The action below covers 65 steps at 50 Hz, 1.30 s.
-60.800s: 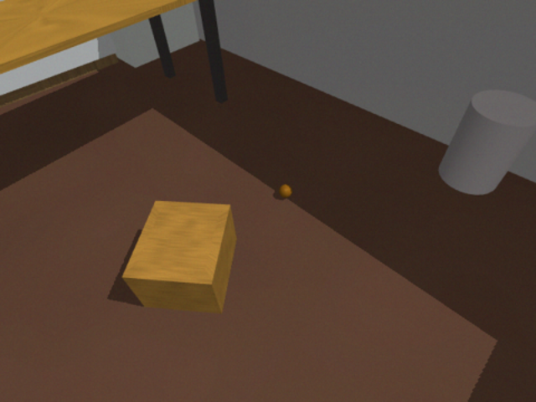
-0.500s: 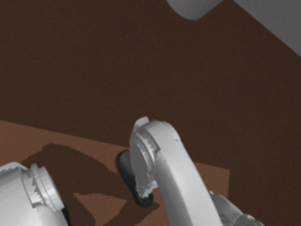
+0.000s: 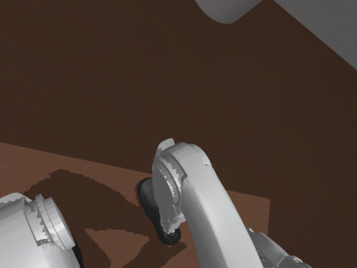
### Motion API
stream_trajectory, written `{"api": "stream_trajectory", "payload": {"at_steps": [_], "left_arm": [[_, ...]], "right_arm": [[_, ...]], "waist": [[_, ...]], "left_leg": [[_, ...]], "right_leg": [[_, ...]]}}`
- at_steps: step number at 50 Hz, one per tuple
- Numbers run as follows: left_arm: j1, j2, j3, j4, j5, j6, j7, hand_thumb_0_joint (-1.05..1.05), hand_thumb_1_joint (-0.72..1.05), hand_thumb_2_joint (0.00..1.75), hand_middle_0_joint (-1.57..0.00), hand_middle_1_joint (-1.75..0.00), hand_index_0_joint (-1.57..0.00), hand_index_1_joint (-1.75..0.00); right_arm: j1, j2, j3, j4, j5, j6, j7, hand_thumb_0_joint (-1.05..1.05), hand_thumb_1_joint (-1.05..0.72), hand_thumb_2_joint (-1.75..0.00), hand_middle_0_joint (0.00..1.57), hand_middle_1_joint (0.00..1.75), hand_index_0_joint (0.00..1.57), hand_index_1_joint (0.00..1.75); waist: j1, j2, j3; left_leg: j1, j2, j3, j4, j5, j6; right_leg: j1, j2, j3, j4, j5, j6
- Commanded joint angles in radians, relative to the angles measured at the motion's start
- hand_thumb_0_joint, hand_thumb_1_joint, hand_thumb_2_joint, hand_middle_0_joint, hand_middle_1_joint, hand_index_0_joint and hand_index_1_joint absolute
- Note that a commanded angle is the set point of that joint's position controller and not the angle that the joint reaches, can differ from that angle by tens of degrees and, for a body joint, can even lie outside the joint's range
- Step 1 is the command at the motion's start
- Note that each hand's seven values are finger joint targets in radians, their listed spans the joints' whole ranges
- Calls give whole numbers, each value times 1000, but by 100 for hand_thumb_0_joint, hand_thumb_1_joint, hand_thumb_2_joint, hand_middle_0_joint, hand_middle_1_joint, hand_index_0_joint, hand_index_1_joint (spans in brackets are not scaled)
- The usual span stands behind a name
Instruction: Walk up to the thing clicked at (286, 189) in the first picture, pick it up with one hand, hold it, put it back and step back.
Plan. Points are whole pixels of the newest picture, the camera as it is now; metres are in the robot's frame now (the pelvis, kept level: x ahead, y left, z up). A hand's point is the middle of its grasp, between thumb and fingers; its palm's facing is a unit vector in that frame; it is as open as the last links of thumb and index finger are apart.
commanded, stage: open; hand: left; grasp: from above
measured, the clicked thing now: out of the picture +0.46 +0.36 -0.27
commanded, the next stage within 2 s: withdraw in 0.46 s
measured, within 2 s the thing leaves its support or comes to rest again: neither
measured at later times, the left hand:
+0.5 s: hand out of the picture +0.45 +0.35 -0.25, palm faces -0.44 -0.16 -0.88, open 13.8 cm
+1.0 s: hand out of the picture +0.46 +0.39 -0.11, palm faces -0.31 -0.07 -0.95, open 14.1 cm
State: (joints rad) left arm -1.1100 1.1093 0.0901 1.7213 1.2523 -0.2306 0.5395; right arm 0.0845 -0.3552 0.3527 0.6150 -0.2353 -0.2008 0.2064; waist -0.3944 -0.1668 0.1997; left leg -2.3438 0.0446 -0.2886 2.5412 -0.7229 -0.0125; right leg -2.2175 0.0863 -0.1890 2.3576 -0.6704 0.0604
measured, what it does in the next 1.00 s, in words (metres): stands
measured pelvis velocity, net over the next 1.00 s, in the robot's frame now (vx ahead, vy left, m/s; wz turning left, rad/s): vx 0.00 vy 0.00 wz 0.06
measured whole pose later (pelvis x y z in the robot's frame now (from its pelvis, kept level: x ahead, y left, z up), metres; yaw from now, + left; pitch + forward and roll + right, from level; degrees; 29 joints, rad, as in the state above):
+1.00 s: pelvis +0.00 +0.00 +0.02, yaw +3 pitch +32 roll -12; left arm -0.98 0.88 0.06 1.30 1.16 -0.08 0.33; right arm 0.13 -0.32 0.17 0.63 -0.15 -0.10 0.24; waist -0.27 -0.01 -0.02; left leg -2.34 0.04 -0.22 2.45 -0.70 -0.01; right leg -2.22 0.06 -0.14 2.31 -0.68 0.05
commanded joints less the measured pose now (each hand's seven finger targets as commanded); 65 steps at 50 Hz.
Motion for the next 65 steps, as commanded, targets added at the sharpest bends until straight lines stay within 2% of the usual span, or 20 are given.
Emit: {"api": "stream_trajectory", "payload": {"at_steps": [1,7,10,14,18,23,25,30,33,34,36,39,42,43,47,51,54,58,62,65], "left_arm": [[-230,223,2,-128,-8,-16,41,0,-49,94,-7,-105,-9,-103],[-251,223,-6,-142,2,-16,63,0,-49,94,-6,-106,-8,-103],[-237,241,18,-143,1,-7,76,0,-48,92,-6,-106,-8,-103],[-215,217,-8,-90,19,17,69,0,-48,92,-6,-107,-8,-104],[-266,225,-3,-150,-13,22,69,0,-48,92,-6,-106,-8,-103],[-229,237,15,-80,-10,30,50,0,-47,92,-6,-107,-9,-104],[-258,212,-12,-123,-20,21,39,0,-48,93,-6,-107,-8,-104],[-230,236,11,-155,-14,7,31,0,-51,97,-6,-101,-8,-100],[-245,263,41,-244,-5,6,24,0,-52,98,-6,-101,-7,-100],[-263,243,22,-309,-6,6,19,0,-52,98,-6,-101,-7,-100],[-225,257,51,-380,-12,17,17,0,-53,98,-6,-100,-7,-99],[-176,240,84,-483,-26,45,-11,0,-53,99,-6,-99,-6,-99],[-143,172,88,-582,-58,90,-55,0,-52,98,-6,-98,-7,-98],[-113,121,62,-568,-67,109,-76,0,-53,99,-6,-98,-6,-98],[-146,-35,-28,-567,-112,163,-193,0,-53,99,-7,-99,-6,-99],[-120,-161,-114,-539,-167,180,-334,0,-53,101,-7,-100,-6,-101],[-155,-181,-128,-606,-185,164,-399,0,-52,101,-7,-100,-7,-101],[-186,-141,-109,-615,-160,123,-421,0,-50,101,-8,-100,-7,-100],[-211,-39,-44,-576,-107,64,-363,0,-52,101,-7,-99,-7,-100],[-247,-10,-21,-503,-61,32,-306,0,-52,101,-7,-100,-6,-100]], "right_arm": [[186,-329,-99,20,-2,6,-11,0,-89,-90,20,30,20,30],[187,-316,-93,17,-9,7,-10,0,-89,-90,20,30,20,30],[184,-324,-94,18,-12,6,-10,0,-89,-90,20,30,20,30],[182,-332,-103,15,-10,6,-9,0,-89,-90,20,30,20,30],[170,-333,-98,0,-5,0,-11,0,-89,-90,20,30,20,30],[187,-333,-98,19,-2,-3,-13,0,-89,-90,20,30,20,30],[174,-330,-98,2,-1,-4,-15,0,-89,-90,20,30,20,30],[191,-336,-103,16,2,2,-16,0,-90,-90,20,30,20,30],[193,-329,-116,15,-1,9,-13,0,-90,-90,20,30,20,30],[183,-315,-117,4,2,6,-8,0,-90,-90,20,30,20,30],[177,-310,-133,1,7,11,-3,0,-90,-90,20,30,20,30],[198,-298,-173,4,19,24,10,0,-90,-90,20,30,20,30],[209,-277,-223,-1,45,49,27,0,-90,-90,20,30,20,30],[210,-266,-236,2,54,58,32,0,-90,-90,20,30,20,30],[245,-239,-280,9,97,99,30,0,-90,-90,20,30,20,30],[277,-231,-315,8,126,144,4,0,-90,-90,20,30,20,30],[287,-225,-326,-1,142,171,-30,0,-90,-90,20,30,20,30],[276,-206,-319,-14,154,196,-76,0,-89,-90,20,30,20,30],[256,-178,-288,-10,141,209,-99,0,-89,-90,20,30,20,30],[246,-169,-268,2,122,211,-105,0,-89,-90,20,30,20,30]], "waist": [[-45,600,-664],[-36,589,-671],[-26,601,-686],[-43,600,-643],[-40,591,-664],[-49,552,-618],[-52,564,-627],[-41,610,-689],[-18,683,-746],[-1,706,-773],[34,756,-820],[77,784,-892],[120,803,-975],[123,770,-950],[91,593,-845],[74,417,-772],[85,364,-771],[102,356,-771],[129,384,-804],[120,414,-834]], "left_leg": [[534,37,94,-257,280,9],[502,37,118,-236,305,19],[526,36,110,-246,315,13],[524,36,98,-266,265,9],[505,34,103,-268,237,14],[465,33,102,-254,204,21],[475,32,106,-262,201,20],[549,37,94,-257,292,7],[604,37,101,-262,345,-1],[630,36,108,-259,361,-1],[638,31,124,-270,379,-4],[642,24,146,-281,401,-2],[660,17,155,-319,396,-3],[628,15,163,-320,369,5],[487,3,175,-378,199,32],[447,-7,168,-428,132,44],[436,-22,173,-453,110,44],[472,-27,172,-463,136,37],[453,-35,209,-432,165,42],[448,-36,225,-400,188,45]], "right_leg": [[369,32,-109,-187,298,-74],[411,39,-86,-205,345,-68],[396,36,-104,-198,337,-71],[348,35,-110,-186,287,-77],[363,33,-105,-200,274,-76],[342,31,-100,-204,243,-71],[356,33,-96,-211,244,-74],[366,28,-107,-184,302,-74],[373,27,-106,-180,332,-78],[373,26,-98,-179,348,-80],[388,25,-90,-178,363,-84],[390,23,-76,-189,380,-89],[356,17,-62,-194,360,-95],[345,19,-49,-209,345,-93],[325,14,-21,-284,231,-90],[363,11,4,-347,154,-91],[374,-2,12,-374,121,-98],[348,-14,23,-365,134,-103],[378,-16,43,-355,150,-97],[383,-15,61,-342,169,-91]]}}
